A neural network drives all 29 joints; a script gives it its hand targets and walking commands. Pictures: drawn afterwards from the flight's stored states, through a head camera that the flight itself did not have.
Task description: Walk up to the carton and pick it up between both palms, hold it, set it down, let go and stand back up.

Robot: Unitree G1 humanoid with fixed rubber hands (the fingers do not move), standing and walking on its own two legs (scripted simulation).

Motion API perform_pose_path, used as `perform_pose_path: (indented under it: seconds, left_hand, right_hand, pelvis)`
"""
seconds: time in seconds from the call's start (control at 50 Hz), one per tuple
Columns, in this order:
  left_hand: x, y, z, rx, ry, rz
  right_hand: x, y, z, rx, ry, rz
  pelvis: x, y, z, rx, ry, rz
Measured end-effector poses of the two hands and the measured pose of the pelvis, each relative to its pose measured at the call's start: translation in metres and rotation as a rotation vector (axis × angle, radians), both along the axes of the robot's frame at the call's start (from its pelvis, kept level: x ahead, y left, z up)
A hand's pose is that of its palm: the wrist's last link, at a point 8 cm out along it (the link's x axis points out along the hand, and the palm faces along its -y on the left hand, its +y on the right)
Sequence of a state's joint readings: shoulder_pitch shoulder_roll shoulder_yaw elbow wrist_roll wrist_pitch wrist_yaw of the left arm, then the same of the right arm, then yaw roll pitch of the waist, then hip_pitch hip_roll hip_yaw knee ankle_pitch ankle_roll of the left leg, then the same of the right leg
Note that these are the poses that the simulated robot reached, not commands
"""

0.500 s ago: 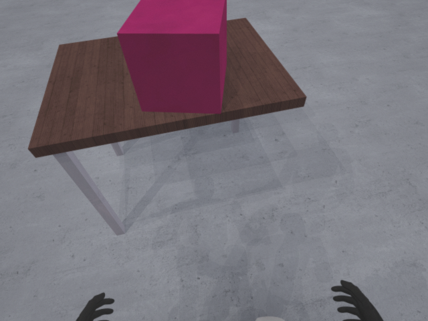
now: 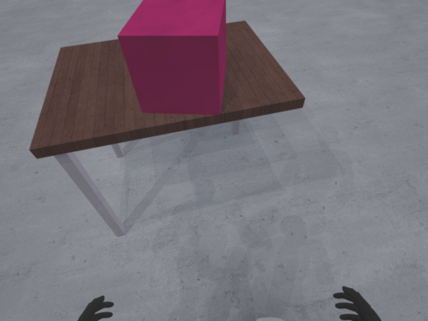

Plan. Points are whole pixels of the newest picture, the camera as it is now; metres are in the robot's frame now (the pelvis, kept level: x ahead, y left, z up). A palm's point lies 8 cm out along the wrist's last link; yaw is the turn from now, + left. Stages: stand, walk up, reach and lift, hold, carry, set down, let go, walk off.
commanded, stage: stand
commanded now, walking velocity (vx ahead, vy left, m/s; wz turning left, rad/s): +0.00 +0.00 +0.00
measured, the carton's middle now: (183, 53) +0.86 +0.09 +0.06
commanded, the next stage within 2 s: none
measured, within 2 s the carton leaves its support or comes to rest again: neither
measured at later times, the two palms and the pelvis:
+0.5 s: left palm out of the picture +0.11 +0.27 -0.09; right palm out of the picture +0.11 -0.27 -0.10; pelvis +0.00 +0.00 +0.00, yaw +0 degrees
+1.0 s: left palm out of the picture +0.11 +0.27 -0.09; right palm out of the picture +0.12 -0.27 -0.10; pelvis +0.00 +0.00 +0.00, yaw +0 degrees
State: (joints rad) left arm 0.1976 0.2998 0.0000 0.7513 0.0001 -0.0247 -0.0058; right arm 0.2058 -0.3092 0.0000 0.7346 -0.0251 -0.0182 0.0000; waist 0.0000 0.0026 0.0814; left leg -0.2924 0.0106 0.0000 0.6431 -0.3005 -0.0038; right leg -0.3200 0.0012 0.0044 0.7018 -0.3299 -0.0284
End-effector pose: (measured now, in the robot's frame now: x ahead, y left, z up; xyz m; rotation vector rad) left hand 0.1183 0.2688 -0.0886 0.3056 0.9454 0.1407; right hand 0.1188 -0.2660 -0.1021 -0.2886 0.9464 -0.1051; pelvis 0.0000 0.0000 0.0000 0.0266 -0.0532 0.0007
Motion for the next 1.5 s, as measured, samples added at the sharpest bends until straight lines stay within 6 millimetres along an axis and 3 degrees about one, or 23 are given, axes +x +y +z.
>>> perform_pose_path:
  seconds: [0.52, 1.1, 1.5]
  left_hand:
    - [-0.0095, -0.0018, 0.0005, 0.004, 0.024, 0.008]
    - [-0.0041, -0.0016, 0.0013, 0.008, 0.041, 0.012]
    - [-0.0060, -0.0018, 0.0022, 0.009, 0.049, 0.015]
  right_hand:
    - [-0.0052, -0.0035, 0.0003, 0.004, 0.008, -0.003]
    - [0.0030, -0.0048, 0.0012, 0.006, 0.016, -0.003]
    - [-0.0020, -0.0062, -0.0003, 0.007, 0.038, -0.009]
  pelvis:
    - [-0.0037, -0.0035, 0.0027, 0.005, 0.004, 0.000]
    - [0.0045, -0.0049, 0.0050, 0.006, 0.022, 0.001]
    - [0.0042, -0.0055, 0.0067, 0.007, 0.026, 0.001]
